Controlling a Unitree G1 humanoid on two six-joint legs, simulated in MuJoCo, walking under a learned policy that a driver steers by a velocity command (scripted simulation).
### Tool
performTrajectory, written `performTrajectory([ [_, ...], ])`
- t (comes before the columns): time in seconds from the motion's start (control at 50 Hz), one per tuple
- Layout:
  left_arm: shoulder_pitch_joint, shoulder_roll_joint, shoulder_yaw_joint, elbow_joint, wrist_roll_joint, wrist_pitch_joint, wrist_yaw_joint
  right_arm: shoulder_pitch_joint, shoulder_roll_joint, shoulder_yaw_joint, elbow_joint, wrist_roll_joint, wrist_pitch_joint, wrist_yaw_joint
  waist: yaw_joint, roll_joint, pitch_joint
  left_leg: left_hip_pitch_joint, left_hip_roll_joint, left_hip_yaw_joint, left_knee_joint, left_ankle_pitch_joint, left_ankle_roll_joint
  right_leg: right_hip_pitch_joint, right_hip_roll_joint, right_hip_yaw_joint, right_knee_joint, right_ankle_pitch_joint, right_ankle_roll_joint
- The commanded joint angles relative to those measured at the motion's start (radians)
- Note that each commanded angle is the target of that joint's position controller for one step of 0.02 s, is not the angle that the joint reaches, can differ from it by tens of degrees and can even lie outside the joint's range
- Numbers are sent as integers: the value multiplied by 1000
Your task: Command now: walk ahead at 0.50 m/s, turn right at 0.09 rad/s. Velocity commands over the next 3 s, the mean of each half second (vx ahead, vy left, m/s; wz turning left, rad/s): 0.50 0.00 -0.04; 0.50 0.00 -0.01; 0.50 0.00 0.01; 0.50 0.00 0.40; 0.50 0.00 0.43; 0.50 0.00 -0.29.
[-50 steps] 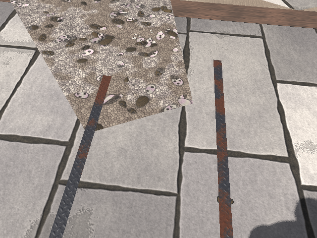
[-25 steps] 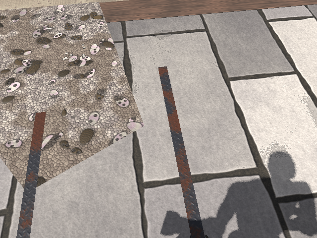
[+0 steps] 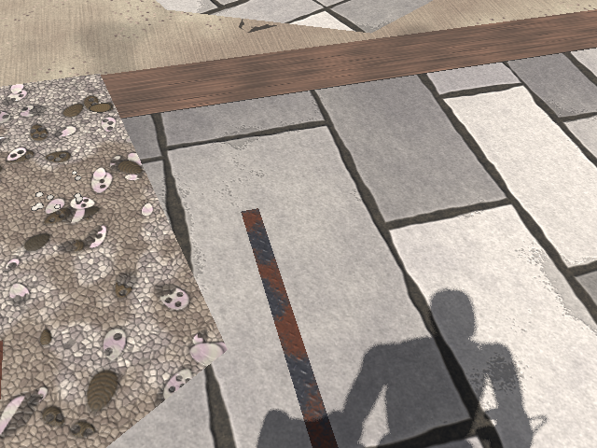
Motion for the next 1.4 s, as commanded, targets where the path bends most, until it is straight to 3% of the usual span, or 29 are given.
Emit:
performTrajectory([
  [0.02, -8, 59, 21, -77, 5, -12, 1, 9, -122, -26, -42, 5, -15, -2, 11, 139, -16, 143, 261, -293, -241, 120, 181, -178, -80, 20, -66, 66, 18],
  [0.16, -219, 18, 4, -123, 3, -24, -9, 91, -169, -34, 17, 22, 4, -18, -55, 113, 22, 163, 226, -137, -263, 228, 145, -155, -65, -23, -449, 377, 40],
  [0.24, -325, 24, 4, -159, -9, -34, -30, 151, -180, -34, 54, 27, 21, -19, -87, 115, 53, 237, 268, -151, -228, 209, 138, -143, -40, -35, -556, 374, 23],
  [0.3, -323, 47, 12, -171, -8, -42, -43, 150, -200, -42, 69, 30, 37, -26, -58, 131, 50, 312, 305, -166, -166, 301, 116, -101, -22, -40, -614, 274, -16],
  [0.34, -164, 93, 38, -127, 0, -43, -36, 117, -209, -44, 66, 31, 45, -31, 39, 127, -45, 297, 260, -115, 17, 570, 83, 146, 27, -86, -669, 269, -60],
  [0.36, 1, 146, 60, -85, 8, -42, -26, 110, -179, -31, 53, 21, 44, -33, 109, 98, -168, 180, 211, -73, 224, 535, 50, 411, -30, -34, -639, 309, -103],
  [0.38, 139, 249, 82, -71, 30, -36, -17, 179, -86, 0, 18, 3, 28, -31, 118, -103, -336, -184, 87, -9, 610, 153, -17, 814, -290, 336, -625, 295, -231],
  [0.4, 175, 217, 75, -50, 11, -29, -20, 213, -73, 10, 30, 14, 7, -24, 114, -249, -424, -397, 5, -98, 814, -397, -36, 915, -389, 671, -771, 141, -321],
  [0.42, 122, 155, 53, -54, 4, -27, -20, 139, -167, -16, 19, 37, -5, -17, 120, -147, -277, -497, 70, -138, 893, -366, -27, 808, -354, 584, -804, 45, -276],
  [0.44, 58, 128, 42, -61, 3, -25, -19, 56, -172, -17, -3, 44, -10, -13, 101, -85, -161, -506, 117, -106, 870, -277, -21, 664, -310, 444, -824, 70, -240],
  [0.46, -3, 106, 34, -61, 9, -25, -23, 17, -157, -17, -9, 32, -7, -16, 69, -21, -80, -473, 149, -86, 808, -205, -27, 521, -264, 350, -862, 146, -223],
  [0.48, -43, 81, 26, -64, 15, -30, -28, 18, -152, -23, -6, 18, 3, -19, 35, -24, -45, -418, 178, -92, 750, -155, -33, 425, -228, 286, -896, 213, -209],
  [0.56, -57, 99, 34, -31, 12, -53, -29, 37, -98, -18, 2, 11, 36, -26, -14, -35, -13, -354, 193, -80, 645, -46, -67, 295, -195, 159, -982, 350, -228],
  [0.68, 26, 137, 41, 31, 3, -41, -7, -173, -63, -5, -50, 10, 23, -14, 52, -12, 37, -366, 167, -54, 286, 248, -74, 333, -158, 42, -1004, 368, -185],
  [0.78, 107, 159, 47, 91, -8, -21, -1, -303, -73, -2, -102, 22, 12, 10, 93, -14, 68, -373, 136, -47, 141, 220, -49, 463, -214, 54, -954, 347, -173],
  [0.84, 101, 174, 54, 111, -12, -5, 7, -281, -99, -10, -108, 20, 4, 21, 63, -35, 47, -306, 113, -32, 93, 111, -10, 535, -242, 65, -880, 460, -147],
  [0.88, 72, 168, 49, 111, -10, 5, 11, -94, -151, -40, -53, 15, 2, 13, -39, -28, -68, -24, 56, 24, 50, 102, 34, 508, -179, 9, -660, 726, -108],
  [0.9, 75, 127, 30, 94, 6, 5, 14, 82, -215, -63, -13, 7, 3, 3, -105, 30, -209, 267, 162, -84, 95, 157, 88, 353, -126, -36, -406, 602, -72],
  [0.92, 194, 17, -6, 74, 12, -16, 4, 179, -317, -88, 5, 0, 10, -1, -76, 272, -352, 667, 411, -526, 50, 13, 251, -75, 42, -81, -11, 131, 9],
  [0.94, 161, 60, 3, 91, 1, -37, 0, 208, -234, -66, 12, 12, 14, 1, -106, 281, -397, 690, 442, -746, -93, -137, 269, -215, 63, 58, 123, -244, 6],
  [0.96, 66, 139, 25, 63, -27, -49, -6, 131, -191, -49, 2, 15, 14, 0, -97, 209, -234, 563, 410, -617, -118, -202, 216, -300, 2, 66, 174, -188, -10],
  [0.98, -1, 136, 23, 47, -28, -51, -4, 52, -166, -40, -14, 12, 15, -1, -69, 143, -135, 413, 372, -495, -139, -160, 186, -290, -51, 32, 135, -95, -17],
  [1.0, -29, 126, 25, 42, -13, -47, -1, -5, -136, -31, -19, 6, 15, 2, -40, 110, -61, 277, 335, -410, -176, -87, 177, -255, -82, 18, 73, -27, -11],
  [1.02, -13, 115, 30, 48, -4, -36, 2, -37, -113, -23, -23, -3, 9, 4, -4, 134, -37, 186, 302, -349, -207, -21, 163, -186, -111, 27, 22, 23, -8],
  [1.1, -7, 67, 24, 56, 5, -5, 9, -31, -135, -32, 4, 1, -9, 0, 30, 125, -7, 91, 271, -219, -286, 141, 185, -152, -125, 12, -87, 141, 27],
  [1.24, -239, 30, 9, 0, 3, -21, -9, 74, -172, -38, 67, 16, 7, -25, -44, 101, 46, 156, 238, -94, -304, 173, 144, -157, -86, -29, -475, 438, 42],
  [1.32, -336, 38, 5, -39, -6, -30, -31, 133, -182, -43, 108, 23, 27, -29, -70, 102, 76, 272, 291, -107, -257, 176, 138, -175, -67, -28, -576, 392, 21],
  [1.38, -313, 66, 13, -42, -5, -38, -43, 121, -198, -52, 121, 28, 41, -35, -36, 121, 57, 344, 323, -118, -183, 294, 115, -111, -45, -38, -621, 285, -18],
  [1.4, -255, 85, 22, -27, -3, -40, -42, 102, -205, -54, 120, 29, 46, -37, 1, 130, 22, 347, 311, -104, -116, 433, 101, -17, -19, -63, -638, 261, -36],
])
Next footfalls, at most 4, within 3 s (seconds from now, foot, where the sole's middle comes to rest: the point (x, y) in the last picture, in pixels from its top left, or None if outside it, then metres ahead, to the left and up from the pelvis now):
0.36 right None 0.35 -0.15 -0.78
0.90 left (257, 386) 0.64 0.09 -0.78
1.44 right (353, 284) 0.93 -0.15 -0.78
2.00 left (257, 209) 1.20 0.11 -0.78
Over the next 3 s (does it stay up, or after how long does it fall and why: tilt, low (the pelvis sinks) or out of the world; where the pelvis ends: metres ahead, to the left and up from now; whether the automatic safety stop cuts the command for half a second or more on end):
stays up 1.64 0.17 -0.01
